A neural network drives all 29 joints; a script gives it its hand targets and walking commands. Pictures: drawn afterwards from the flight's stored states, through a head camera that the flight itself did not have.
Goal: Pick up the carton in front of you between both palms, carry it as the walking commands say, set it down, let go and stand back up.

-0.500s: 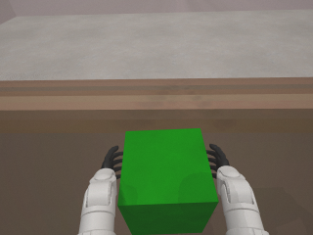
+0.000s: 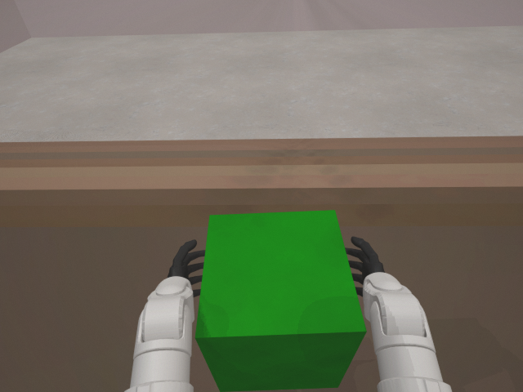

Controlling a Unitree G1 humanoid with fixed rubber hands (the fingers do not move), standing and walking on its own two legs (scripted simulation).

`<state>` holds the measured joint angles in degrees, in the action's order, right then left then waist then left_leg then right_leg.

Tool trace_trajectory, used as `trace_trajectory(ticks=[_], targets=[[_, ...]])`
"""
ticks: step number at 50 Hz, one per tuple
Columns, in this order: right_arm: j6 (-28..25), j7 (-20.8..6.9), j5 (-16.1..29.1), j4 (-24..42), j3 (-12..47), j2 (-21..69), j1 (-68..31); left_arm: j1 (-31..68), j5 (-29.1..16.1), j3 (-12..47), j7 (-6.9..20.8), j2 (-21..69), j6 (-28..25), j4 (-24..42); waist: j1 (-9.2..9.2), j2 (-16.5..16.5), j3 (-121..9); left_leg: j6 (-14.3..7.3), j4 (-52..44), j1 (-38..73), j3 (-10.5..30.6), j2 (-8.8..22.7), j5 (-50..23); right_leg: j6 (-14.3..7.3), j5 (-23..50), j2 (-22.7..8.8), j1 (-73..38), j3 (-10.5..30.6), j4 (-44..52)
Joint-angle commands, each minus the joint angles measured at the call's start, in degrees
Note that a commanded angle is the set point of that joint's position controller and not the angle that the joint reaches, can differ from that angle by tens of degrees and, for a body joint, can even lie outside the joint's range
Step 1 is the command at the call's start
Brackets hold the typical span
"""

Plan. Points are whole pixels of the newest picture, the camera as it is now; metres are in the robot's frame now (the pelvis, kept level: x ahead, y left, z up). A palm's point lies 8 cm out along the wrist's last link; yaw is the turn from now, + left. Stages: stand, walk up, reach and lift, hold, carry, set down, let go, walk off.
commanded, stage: hold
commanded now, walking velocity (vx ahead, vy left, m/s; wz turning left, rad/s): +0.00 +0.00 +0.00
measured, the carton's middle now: (275, 303) +0.30 +0.00 -0.03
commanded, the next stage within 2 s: carry in 0.50 s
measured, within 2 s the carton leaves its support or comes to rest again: neither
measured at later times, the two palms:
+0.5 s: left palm (180, 281) +0.29 +0.15 +0.05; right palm (371, 277) +0.29 -0.15 +0.05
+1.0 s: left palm (189, 212) +0.42 +0.15 +0.07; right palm (353, 209) +0.42 -0.15 +0.08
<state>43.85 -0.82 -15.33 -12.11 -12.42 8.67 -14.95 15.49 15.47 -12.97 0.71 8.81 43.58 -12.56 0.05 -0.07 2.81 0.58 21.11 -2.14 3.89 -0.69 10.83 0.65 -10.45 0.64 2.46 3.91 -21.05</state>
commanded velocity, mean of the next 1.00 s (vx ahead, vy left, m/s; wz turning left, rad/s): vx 0.27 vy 0.00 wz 0.00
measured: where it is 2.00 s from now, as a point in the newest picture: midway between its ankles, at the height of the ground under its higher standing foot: (255, 291)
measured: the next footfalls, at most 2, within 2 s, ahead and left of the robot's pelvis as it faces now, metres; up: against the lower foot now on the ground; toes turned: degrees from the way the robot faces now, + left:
right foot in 0.90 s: +0.17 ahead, -0.10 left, +0.00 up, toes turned -9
left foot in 1.22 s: +0.44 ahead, +0.14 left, +0.00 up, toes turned +13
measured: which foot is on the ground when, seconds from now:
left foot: down 0.00-0.92, up 0.94-1.00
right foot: down 0.00-0.74, up 0.76-0.88, down 0.90-1.00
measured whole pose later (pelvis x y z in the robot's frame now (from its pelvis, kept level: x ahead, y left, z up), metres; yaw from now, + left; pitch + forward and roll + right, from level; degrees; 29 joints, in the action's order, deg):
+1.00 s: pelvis +0.16 +0.01 -0.01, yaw +2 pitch +6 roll -1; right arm 67.2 5.3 -5.3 18.3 -8.0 7.4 -6.6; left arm 9.7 6.7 -4.7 -4.6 7.9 65.9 13.8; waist -0.6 -0.8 -9.7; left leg 0.0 49.6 -19.4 -3.7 3.6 28.6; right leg -2.3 -16.9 -1.0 16.0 -11.4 -27.7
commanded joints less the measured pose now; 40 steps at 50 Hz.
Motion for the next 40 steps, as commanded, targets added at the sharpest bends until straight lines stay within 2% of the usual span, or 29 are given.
trace_trajectory(ticks=[1,10,24,25,27,28,29,31,32,33,35,36,37,38,39,40], targets=[[-2.39,-12.47,13.75,2.57,30.64,51.22,-30.23,29.15,-13.66,30.75,12.68,51.3,-2.03,1.79,0.01,-0.01,-12.54,-0.43,-3.42,0.09,-0.23,-4.31,-2.39,-0.48,2.3,4.42,-1.45,-0.36,3.1],[-2.33,-12.61,13.22,0.58,29.63,51.7,-30.78,29.8,-13.03,29.73,12.96,51.47,-2.08,-0.18,-0.07,0.04,-12.92,-0.41,-3.4,0.15,-0.31,-4.37,-2.68,-0.39,2.88,4.33,-1.54,-0.46,3.24],[-1.84,-12.26,13.7,3.26,30.11,51.22,-26.58,25.81,-13.64,30.37,12.64,50.86,-1.59,2.63,-0.1,0.08,-13.85,-0.1,-3.74,2.15,-0.12,-4.68,-9.05,-0.14,9.15,4.5,-3.35,-0.29,3.49],[-1.54,-12.21,14.84,2.9,31.3,51.23,-29.28,27.76,-14.85,31.76,12.66,51.03,-1.06,2.33,-0.25,0.87,-16.73,-0.77,1.71,-4.25,-1.29,6.31,-2.82,-0.59,2.46,-6.27,3.08,-1.19,-1.4],[-1.23,-12.02,16.37,4.98,33.02,51.87,-28.93,27.96,-16.42,33.35,12.48,51.36,-0.88,4.26,-0.19,1.3,-15.55,-0.97,-0.18,-10.24,0.43,5.01,22.01,-1.31,-23.21,-5.59,8.39,1.13,1.91],[-0.91,-11.89,17.21,6.37,34.28,51.84,-29.92,29.08,-17.1,34.74,12.25,51.57,-0.6,5.85,-0.22,1.41,-14.04,-0.93,-0.11,-13.31,0.44,4.55,28.39,-1.55,-30.25,-5.92,10.28,2.18,2.91],[-0.52,-11.7,18.08,8.0,35.55,51.8,-31.16,29.8,-17.64,35.91,11.94,51.56,-0.16,7.51,-0.14,1.81,-13.12,-0.82,1.24,-15.09,0.11,4.46,27.16,-1.94,-30.08,-6.54,10.84,3.01,2.89],[1.03,-11.2,20.2,11.05,38.29,51.48,-31.07,28.52,-19.11,38.13,11.06,51.07,1.37,10.47,0.21,3.35,-16.77,-0.29,6.49,-14.56,-2.86,3.54,16.7,-3.42,-23.36,-8.13,9.33,4.73,2.99],[2.23,-10.92,21.18,12.53,39.76,51.05,-30.61,27.58,-19.84,39.28,10.5,50.39,2.56,12.23,0.33,4.76,-19.12,-0.12,9.92,-14.46,-4.93,2.59,13.28,-4.63,-22.16,-9.48,8.55,6.85,3.76],[3.68,-10.65,22.23,13.73,41.0,50.5,-30.27,26.85,-20.52,40.17,9.93,49.49,4.07,13.7,0.36,6.22,-19.72,-0.16,10.41,-15.2,-6.75,1.55,13.31,-5.72,-23.09,-10.56,8.53,8.52,4.44],[7.01,-10.22,24.37,16.26,42.59,49.18,-30.47,26.98,-21.9,41.81,9.1,47.97,7.6,16.42,0.22,6.8,-18.2,-0.93,6.05,-13.61,-7.15,2.15,15.24,-6.12,-25.46,-10.81,12.35,7.86,3.16],[8.8,-9.97,25.22,17.27,43.1,48.27,-30.15,27.02,-22.79,42.78,8.85,47.26,9.44,17.66,0.12,3.62,-17.03,-1.59,2.81,-10.88,-4.53,4.31,16.06,-4.91,-23.13,-8.73,15.7,3.97,-0.46],[10.62,-9.64,25.78,17.55,43.17,47.14,-28.83,27.37,-23.92,43.6,8.66,46.63,11.33,18.72,-0.37,-3.44,-16.49,-3.54,-0.95,-6.33,3.4,9.7,18.21,-2.99,-18.8,-5.45,21.77,-1.83,-9.53],[12.3,-9.17,26.12,17.83,42.99,46.18,-26.76,27.72,-25.55,44.78,8.58,46.55,13.24,19.98,-1.06,-12.97,-16.58,-6.64,-5.27,0.53,14.04,15.92,16.1,-0.94,-14.5,-2.18,30.58,-8.05,-20.73],[13.86,-8.48,26.18,18.62,42.96,45.69,-25.32,28.63,-27.48,46.11,8.71,46.55,14.94,21.62,-1.41,-16.03,-13.71,-9.99,-6.16,4.9,20.29,19.81,6.49,-0.18,-18.1,-1.58,38.57,-10.13,-21.23],[15.14,-7.92,26.45,21.21,43.13,45.25,-25.62,29.79,-29.65,47.36,8.96,47.59,16.21,23.01,-1.92,-13.2,-12.94,-11.81,-5.69,6.81,20.49,20.61,-1.72,-0.56,-21.43,-2.15,40.59,-9.8,-20.02]])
